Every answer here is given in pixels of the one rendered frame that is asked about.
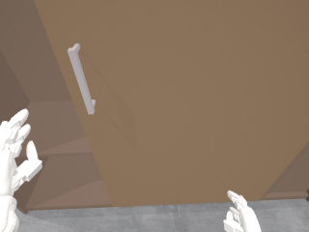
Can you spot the handle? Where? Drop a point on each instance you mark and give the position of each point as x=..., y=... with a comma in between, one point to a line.
x=80, y=77

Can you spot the wardrobe door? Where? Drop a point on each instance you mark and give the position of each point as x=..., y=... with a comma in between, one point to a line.
x=296, y=175
x=194, y=98

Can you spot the right robot hand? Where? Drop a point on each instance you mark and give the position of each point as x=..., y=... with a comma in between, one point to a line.
x=246, y=220

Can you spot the robot left forearm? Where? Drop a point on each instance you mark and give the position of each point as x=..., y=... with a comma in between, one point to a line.
x=8, y=220

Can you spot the left robot hand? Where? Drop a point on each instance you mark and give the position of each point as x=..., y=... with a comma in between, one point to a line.
x=12, y=136

